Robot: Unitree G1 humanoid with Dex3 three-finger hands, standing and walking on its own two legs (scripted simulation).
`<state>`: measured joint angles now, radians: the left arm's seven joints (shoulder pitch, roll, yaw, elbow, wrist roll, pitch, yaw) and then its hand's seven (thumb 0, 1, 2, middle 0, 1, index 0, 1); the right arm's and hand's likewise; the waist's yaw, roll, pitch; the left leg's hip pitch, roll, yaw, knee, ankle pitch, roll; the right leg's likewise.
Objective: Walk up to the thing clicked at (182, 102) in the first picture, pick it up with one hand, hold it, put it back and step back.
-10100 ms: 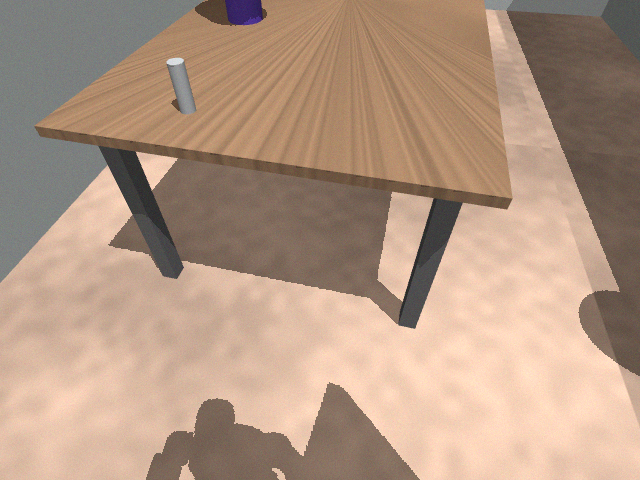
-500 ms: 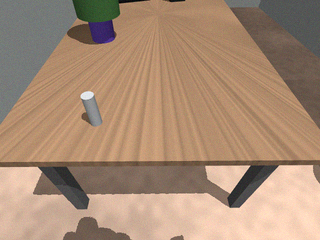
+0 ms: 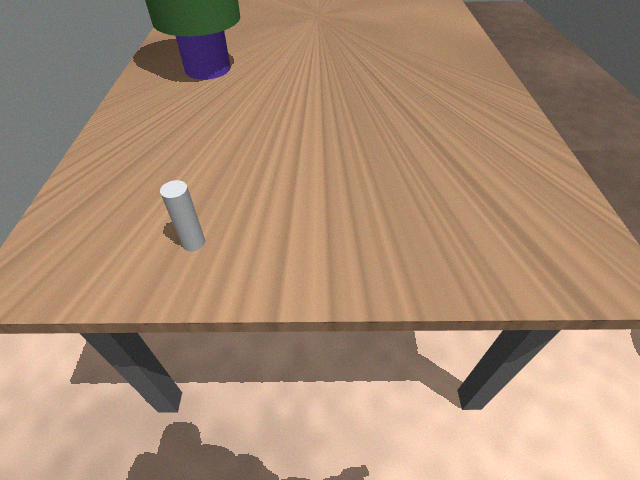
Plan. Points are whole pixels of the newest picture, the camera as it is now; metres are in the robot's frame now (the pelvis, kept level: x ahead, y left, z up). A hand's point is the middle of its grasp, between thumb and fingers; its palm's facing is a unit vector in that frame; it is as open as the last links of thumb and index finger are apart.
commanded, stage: stand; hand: left
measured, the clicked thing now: (184, 217) +0.52 +0.24 +0.01
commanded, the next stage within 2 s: none
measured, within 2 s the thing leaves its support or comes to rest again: neither
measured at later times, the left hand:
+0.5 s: hand out of the picture +0.06 +0.26 -0.16, palm faces -0.02 -0.94 -0.34, open 7.4 cm
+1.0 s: hand out of the picture +0.06 +0.26 -0.16, palm faces -0.02 -0.94 -0.34, open 7.4 cm
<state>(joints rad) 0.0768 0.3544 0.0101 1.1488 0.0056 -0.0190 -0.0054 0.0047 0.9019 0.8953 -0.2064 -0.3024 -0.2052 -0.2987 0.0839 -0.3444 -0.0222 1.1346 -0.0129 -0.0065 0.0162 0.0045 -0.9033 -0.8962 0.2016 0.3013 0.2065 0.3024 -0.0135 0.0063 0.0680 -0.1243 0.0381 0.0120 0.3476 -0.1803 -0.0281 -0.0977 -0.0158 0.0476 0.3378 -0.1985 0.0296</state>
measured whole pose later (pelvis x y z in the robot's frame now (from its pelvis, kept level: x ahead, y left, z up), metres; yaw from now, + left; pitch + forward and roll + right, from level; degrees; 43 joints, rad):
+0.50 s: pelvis -0.01 +0.00 +0.00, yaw +0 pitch -2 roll +0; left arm 0.11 0.36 0.00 1.14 0.01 -0.01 -0.01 0.00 0.90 0.90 -0.21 -0.30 -0.21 -0.30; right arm 0.09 -0.35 -0.01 1.13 -0.01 -0.01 0.02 0.00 -0.90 -0.90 0.20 0.30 0.21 0.30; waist -0.01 0.00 0.06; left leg -0.13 0.04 0.00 0.34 -0.17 -0.03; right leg -0.10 -0.02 0.04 0.32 -0.18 0.03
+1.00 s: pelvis +0.00 +0.00 +0.00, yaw +1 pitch -2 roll +0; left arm 0.12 0.36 0.00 1.12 0.01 -0.01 -0.01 0.00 0.90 0.90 -0.21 -0.30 -0.21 -0.30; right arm 0.11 -0.35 -0.01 1.13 -0.01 -0.01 0.02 0.00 -0.90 -0.90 0.20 0.30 0.21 0.30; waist -0.01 0.00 0.06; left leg -0.13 0.03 0.00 0.35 -0.17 -0.02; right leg -0.10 -0.02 0.04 0.33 -0.19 0.03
